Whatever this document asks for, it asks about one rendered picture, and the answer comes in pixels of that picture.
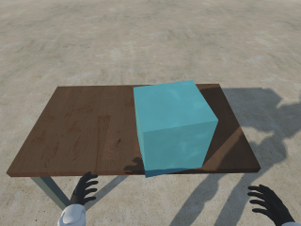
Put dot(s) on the carton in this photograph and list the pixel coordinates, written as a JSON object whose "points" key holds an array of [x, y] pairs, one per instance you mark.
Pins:
{"points": [[175, 126]]}

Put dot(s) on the robot right hand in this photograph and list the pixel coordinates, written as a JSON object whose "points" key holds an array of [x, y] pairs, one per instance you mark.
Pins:
{"points": [[276, 210]]}

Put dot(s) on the table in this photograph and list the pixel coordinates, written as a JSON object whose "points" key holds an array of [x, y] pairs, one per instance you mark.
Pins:
{"points": [[93, 129]]}

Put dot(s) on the left robot forearm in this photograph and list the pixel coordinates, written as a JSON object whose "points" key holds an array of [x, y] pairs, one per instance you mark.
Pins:
{"points": [[73, 215]]}

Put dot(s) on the robot left hand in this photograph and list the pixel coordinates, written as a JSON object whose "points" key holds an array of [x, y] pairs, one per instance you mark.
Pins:
{"points": [[80, 191]]}

